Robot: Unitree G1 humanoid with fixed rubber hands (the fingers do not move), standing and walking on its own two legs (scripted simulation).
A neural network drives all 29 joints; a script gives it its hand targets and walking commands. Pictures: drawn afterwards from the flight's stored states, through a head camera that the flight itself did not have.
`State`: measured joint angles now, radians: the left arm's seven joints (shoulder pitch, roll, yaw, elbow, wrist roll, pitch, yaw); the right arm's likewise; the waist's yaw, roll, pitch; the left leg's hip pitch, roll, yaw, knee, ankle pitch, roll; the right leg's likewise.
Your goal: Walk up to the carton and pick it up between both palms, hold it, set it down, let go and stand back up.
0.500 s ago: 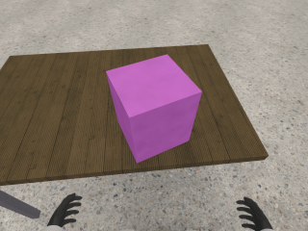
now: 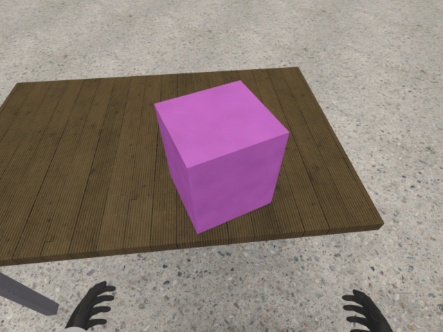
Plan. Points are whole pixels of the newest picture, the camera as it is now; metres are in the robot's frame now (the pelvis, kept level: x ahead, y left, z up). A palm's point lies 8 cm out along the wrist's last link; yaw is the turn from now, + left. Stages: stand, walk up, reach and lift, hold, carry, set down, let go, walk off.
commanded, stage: stand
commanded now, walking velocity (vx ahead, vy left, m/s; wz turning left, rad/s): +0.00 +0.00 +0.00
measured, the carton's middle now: (218, 158) +0.48 +0.03 +0.00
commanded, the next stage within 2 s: walk up in 0.96 s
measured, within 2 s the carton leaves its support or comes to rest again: neither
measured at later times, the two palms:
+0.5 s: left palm out of the picture +0.13 +0.27 -0.08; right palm out of the picture +0.12 -0.27 -0.09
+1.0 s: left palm out of the picture +0.11 +0.28 -0.07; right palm out of the picture +0.10 -0.27 -0.08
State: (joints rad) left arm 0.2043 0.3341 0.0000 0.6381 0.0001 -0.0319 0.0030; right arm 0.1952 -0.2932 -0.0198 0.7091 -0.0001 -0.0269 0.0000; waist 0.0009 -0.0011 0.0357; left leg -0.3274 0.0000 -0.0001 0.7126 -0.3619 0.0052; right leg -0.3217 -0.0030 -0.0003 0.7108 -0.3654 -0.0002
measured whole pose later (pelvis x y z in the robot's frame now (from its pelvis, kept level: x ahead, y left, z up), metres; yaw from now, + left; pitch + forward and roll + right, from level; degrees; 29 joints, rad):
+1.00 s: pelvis -0.02 +0.00 +0.01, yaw +0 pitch +0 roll +0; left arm 0.20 0.33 0.00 0.74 0.00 -0.04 -0.01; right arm 0.19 -0.30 -0.02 0.81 0.00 -0.03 0.00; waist 0.00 0.00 0.00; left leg -0.33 0.00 0.00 0.58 -0.26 0.01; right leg -0.32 0.00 0.00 0.58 -0.26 0.00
